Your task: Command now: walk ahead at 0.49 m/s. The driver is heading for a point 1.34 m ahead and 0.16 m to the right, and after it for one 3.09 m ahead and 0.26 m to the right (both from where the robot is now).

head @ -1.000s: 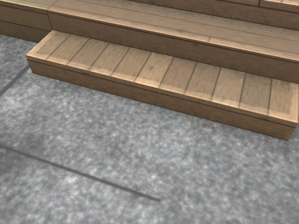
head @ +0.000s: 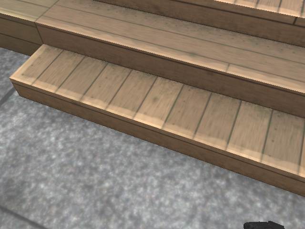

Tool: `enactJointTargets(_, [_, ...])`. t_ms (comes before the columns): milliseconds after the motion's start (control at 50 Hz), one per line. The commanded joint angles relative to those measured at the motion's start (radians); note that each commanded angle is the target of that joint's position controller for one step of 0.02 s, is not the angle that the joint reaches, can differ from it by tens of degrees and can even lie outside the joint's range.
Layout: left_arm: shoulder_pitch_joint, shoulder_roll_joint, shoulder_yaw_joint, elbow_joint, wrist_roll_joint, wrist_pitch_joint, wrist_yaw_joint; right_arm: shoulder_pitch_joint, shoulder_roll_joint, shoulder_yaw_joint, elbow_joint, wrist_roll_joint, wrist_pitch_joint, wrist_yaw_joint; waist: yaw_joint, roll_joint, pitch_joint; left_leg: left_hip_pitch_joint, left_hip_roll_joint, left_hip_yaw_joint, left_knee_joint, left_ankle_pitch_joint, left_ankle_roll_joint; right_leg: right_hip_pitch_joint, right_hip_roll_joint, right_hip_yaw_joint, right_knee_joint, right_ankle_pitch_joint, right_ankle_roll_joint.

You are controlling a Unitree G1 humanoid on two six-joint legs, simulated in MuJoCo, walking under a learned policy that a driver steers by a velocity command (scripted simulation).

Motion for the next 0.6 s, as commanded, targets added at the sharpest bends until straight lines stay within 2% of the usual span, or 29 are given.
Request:
enactJointTargets(20, [0.008, 0.163, 0.029, -0.014, 0.005, -0.009, 0.017, 0.027, -0.103, -0.025, -0.036, 0.003, -0.019, -0.018, -0.087, -0.113, -0.016, 0.185, -0.068, 0.023, -0.049, -0.06, 0.051, -0.049, -0.293, 0.055, 0.172, 1.183, 0.005])
enactJointTargets(40, [-0.003, 0.173, 0.031, -0.01, 0.012, -0.003, 0.021, 0.137, -0.123, -0.036, 0.003, 0.003, -0.024, -0.027, -0.131, -0.119, -0.07, 0.28, -0.088, 0.013, -0.067, -0.103, 0.07, -0.032, -0.293, 0.054, 0.305, 1.246, 0.009])
enactJointTargets(60, [-0.028, 0.19, 0.035, -0.011, 0.011, 0.003, 0.019, 0.284, -0.139, -0.048, 0.053, 0.003, -0.031, -0.036, -0.196, -0.117, -0.137, 0.445, -0.082, -0.002, -0.133, -0.082, 0.093, -0.075, -0.283, 0.046, 0.481, 1.199, 0.009])
enactJointTargets(80, [-0.055, 0.178, 0.03, -0.03, 0.004, 0.001, 0.012, 0.437, -0.18, -0.065, 0.089, -0.016, -0.037, -0.049, -0.262, -0.078, -0.223, 0.683, 0.041, -0.129, -0.152, -0.156, 0.14, -0.248, -0.253, 0.032, 0.72, 0.933, 0.002])
enactJointTargets(100, [-0.002, 0.086, 0.014, -0.054, -0.009, -0.001, 0.004, 0.51, -0.258, -0.084, 0.096, -0.038, -0.037, -0.053, -0.22, 0.1, -0.314, 0.895, 0.318, -0.516, -0.169, -0.232, 0.235, -0.526, -0.11, -0.039, 1.085, 0.189, 0.019])
enactJointTargets(120, [0.06, 0.122, 0.029, -0.039, -0.011, 0.005, -0.001, 0.456, -0.233, -0.084, 0.102, -0.011, -0.028, -0.037, -0.166, 0.127, -0.314, 0.921, 0.41, -0.859, -0.327, -0.345, 0.342, -0.762, -0.014, 0.031, 1.283, -0.181, 0.016])
enactJointTargets(140, [-0.051, 0.171, 0.039, -0.065, 0.006, 0.005, 0.0, 0.34, -0.177, -0.073, 0.085, 0.016, -0.028, -0.03, -0.13, 0.024, -0.137, 0.76, 0.363, -0.71, -0.391, -0.429, 0.297, -0.828, -0.1, 0.064, 1.243, -0.061, -0.001])
enactJointTargets(160, [-0.125, 0.164, 0.04, -0.083, 0.009, 0.001, -0.008, 0.277, -0.121, -0.06, 0.079, 0.019, -0.036, -0.024, -0.11, -0.016, -0.045, 0.611, 0.324, -0.594, -0.438, -0.368, 0.265, -0.8, -0.129, 0.058, 1.188, 0.006, 0.0])
enactJointTargets(180, [-0.141, 0.142, 0.039, -0.082, 0.012, 0.006, -0.012, 0.262, -0.085, -0.05, 0.09, 0.01, -0.046, -0.022, -0.073, -0.055, 0.002, 0.509, 0.281, -0.506, -0.464, -0.263, 0.228, -0.751, -0.158, 0.057, 1.134, 0.03, 0.006])
enactJointTargets(220, [-0.113, 0.094, 0.031, -0.073, 0.027, 0.03, -0.025, 0.292, -0.061, -0.037, 0.127, 0.009, -0.065, -0.028, -0.026, -0.034, 0.004, 0.405, 0.219, -0.375, -0.491, -0.121, 0.182, -0.659, -0.187, 0.047, 1.054, 0.045, 0.031])
enactJointTargets(280, [-0.187, 0.086, 0.032, -0.101, 0.029, 0.045, -0.036, 0.36, -0.104, -0.042, 0.167, 0.015, -0.085, -0.029, -0.022, -0.005, 0.02, 0.384, 0.188, -0.277, -0.521, 0.001, 0.172, -0.706, -0.21, 0.006, 0.968, 0.114, 0.058])
enactJointTargets(340, [-0.344, 0.1, 0.031, -0.149, 0.023, 0.048, -0.038, 0.412, -0.114, -0.039, 0.186, 0.017, -0.084, -0.027, -0.056, 0.002, 0.045, 0.422, 0.153, -0.216, -0.537, 0.074, 0.14, -0.785, -0.227, -0.031, 0.802, 0.24, 0.08])
enactJointTargets(380, [-0.43, 0.092, 0.026, -0.171, 0.014, 0.047, -0.039, 0.455, -0.113, -0.036, 0.2, 0.018, -0.084, -0.028, -0.085, 0.014, 0.043, 0.457, 0.136, -0.186, -0.526, 0.137, 0.111, -0.781, -0.213, -0.055, 0.678, 0.306, 0.089])
enactJointTargets(440, [-0.53, 0.087, 0.02, -0.192, 0.007, 0.046, -0.039, 0.518, -0.118, -0.032, 0.221, 0.013, -0.082, -0.035, -0.124, 0.03, 0.032, 0.554, 0.143, -0.17, -0.5, 0.213, 0.093, -0.772, -0.185, -0.077, 0.546, 0.353, 0.089])
enactJointTargets(500, [-0.602, 0.097, 0.02, -0.212, 0.006, 0.039, -0.036, 0.55, -0.125, -0.03, 0.239, 0.001, -0.079, -0.044, -0.142, 0.043, 0.033, 0.659, 0.173, -0.17, -0.452, 0.293, 0.106, -0.766, -0.162, -0.082, 0.464, 0.312, 0.074])
enactJointTargets(540, [-0.601, 0.108, 0.024, -0.217, 0.009, 0.032, -0.03, 0.541, -0.131, -0.03, 0.246, -0.003, -0.076, -0.051, -0.124, 0.047, 0.033, 0.709, 0.201, -0.174, -0.396, 0.408, 0.107, -0.73, -0.143, -0.083, 0.42, 0.232, 0.05])
enactJointTargets(560, [-0.56, 0.117, 0.029, -0.205, 0.012, 0.027, -0.026, 0.523, -0.138, -0.031, 0.246, -0.003, -0.076, -0.054, -0.097, 0.052, 0.013, 0.716, 0.205, -0.165, -0.339, 0.529, 0.098, -0.664, -0.12, -0.09, 0.392, 0.185, 0.032])
enactJointTargets(580, [-0.463, 0.125, 0.035, -0.17, 0.016, 0.016, -0.016, 0.504, -0.143, -0.032, 0.246, -0.001, -0.075, -0.057, -0.06, 0.057, -0.026, 0.723, 0.191, -0.157, -0.234, 0.681, 0.081, -0.561, -0.085, -0.098, 0.351, 0.183, 0.014])
enactJointTargets(600, [-0.31, 0.138, 0.044, -0.114, 0.026, 0.001, -0.004, 0.486, -0.139, -0.028, 0.246, 0.009, -0.074, -0.058, 0.003, 0.034, -0.102, 0.688, 0.152, -0.128, -0.067, 0.697, 0.055, -0.382, -0.073, -0.105, 0.267, 0.287, -0.009])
